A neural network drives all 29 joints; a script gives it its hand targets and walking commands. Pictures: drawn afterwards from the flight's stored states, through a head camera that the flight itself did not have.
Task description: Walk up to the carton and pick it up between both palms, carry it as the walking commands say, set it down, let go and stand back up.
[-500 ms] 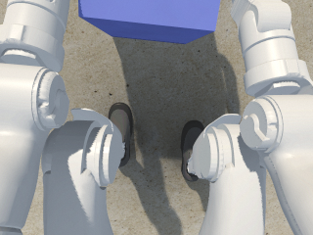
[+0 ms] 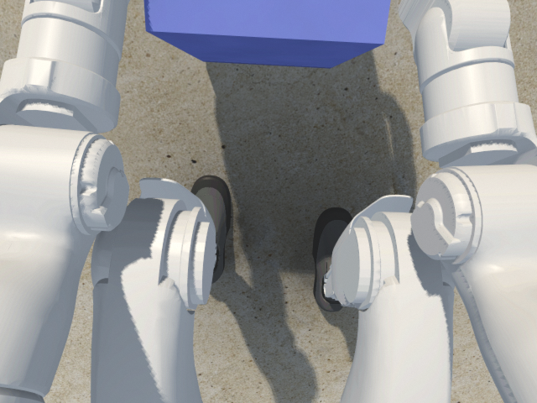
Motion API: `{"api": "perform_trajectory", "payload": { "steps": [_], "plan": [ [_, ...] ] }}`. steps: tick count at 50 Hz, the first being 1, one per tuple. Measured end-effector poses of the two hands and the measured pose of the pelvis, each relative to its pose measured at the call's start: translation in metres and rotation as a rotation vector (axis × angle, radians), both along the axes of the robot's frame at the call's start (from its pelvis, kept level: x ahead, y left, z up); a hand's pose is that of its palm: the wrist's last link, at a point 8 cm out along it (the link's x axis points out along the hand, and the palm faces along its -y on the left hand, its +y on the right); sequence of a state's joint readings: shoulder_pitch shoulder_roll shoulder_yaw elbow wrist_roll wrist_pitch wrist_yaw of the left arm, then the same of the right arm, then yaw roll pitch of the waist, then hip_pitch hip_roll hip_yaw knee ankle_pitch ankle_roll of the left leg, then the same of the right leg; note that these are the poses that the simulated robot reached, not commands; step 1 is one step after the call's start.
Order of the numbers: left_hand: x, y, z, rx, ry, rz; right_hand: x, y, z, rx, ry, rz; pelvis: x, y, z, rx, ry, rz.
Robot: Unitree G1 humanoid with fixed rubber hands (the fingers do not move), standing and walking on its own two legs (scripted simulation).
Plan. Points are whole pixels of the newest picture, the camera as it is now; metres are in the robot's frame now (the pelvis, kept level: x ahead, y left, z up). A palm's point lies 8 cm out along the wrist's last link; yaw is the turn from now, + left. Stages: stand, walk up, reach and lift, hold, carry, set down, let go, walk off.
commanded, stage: reach and lift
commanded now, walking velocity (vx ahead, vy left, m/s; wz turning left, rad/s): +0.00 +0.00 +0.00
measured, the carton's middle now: out of the picture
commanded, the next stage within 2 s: none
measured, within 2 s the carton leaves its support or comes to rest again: neither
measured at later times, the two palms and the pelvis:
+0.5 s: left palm out of the picture +0.56 +0.21 -0.08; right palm out of the picture +0.57 -0.08 -0.08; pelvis -0.02 +0.00 +0.04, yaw +1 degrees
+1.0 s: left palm out of the picture +0.54 +0.19 -0.03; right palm out of the picture +0.55 -0.09 -0.03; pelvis -0.02 +0.00 +0.08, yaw +1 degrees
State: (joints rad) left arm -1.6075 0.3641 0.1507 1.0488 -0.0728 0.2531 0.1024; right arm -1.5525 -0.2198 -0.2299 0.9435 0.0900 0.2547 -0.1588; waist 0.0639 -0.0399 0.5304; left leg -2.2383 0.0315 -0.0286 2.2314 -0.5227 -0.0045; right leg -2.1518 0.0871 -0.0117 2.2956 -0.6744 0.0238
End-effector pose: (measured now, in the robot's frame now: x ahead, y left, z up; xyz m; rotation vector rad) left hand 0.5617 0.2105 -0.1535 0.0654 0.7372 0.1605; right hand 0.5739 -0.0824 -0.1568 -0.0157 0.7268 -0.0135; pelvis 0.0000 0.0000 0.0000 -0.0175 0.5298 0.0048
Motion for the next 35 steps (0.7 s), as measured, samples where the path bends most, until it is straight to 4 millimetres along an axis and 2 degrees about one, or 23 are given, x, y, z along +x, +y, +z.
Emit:
{"api": "perform_trajectory", "payload": {
  "steps": [8, 15, 24, 29, 35],
  "plan": [
    [-0.005, -0.004, 0.027, -0.042, -0.044, 0.025, -0.007, 0.0, 0.033, -0.015, -0.044, -0.059, -0.004, 0.001, 0.012, -0.01, -0.03, 0.014],
    [-0.016, -0.007, 0.043, -0.037, -0.032, 0.015, -0.023, -0.004, 0.045, -0.015, -0.028, -0.071, -0.015, 0.003, 0.024, -0.014, -0.041, 0.017],
    [-0.007, -0.006, 0.07, -0.054, -0.081, 0.026, -0.01, -0.002, 0.079, -0.015, -0.075, -0.076, -0.019, 0.004, 0.039, -0.016, -0.032, 0.02],
    [-0.005, -0.006, 0.076, -0.045, -0.077, 0.028, -0.008, -0.002, 0.081, -0.01, -0.071, -0.075, -0.014, 0.005, 0.049, -0.016, -0.016, 0.024],
    [-0.011, -0.011, 0.073, -0.049, -0.058, 0.024, -0.019, -0.007, 0.076, -0.005, -0.051, -0.087, -0.008, 0.005, 0.06, -0.018, -0.007, 0.024]
  ]
}}
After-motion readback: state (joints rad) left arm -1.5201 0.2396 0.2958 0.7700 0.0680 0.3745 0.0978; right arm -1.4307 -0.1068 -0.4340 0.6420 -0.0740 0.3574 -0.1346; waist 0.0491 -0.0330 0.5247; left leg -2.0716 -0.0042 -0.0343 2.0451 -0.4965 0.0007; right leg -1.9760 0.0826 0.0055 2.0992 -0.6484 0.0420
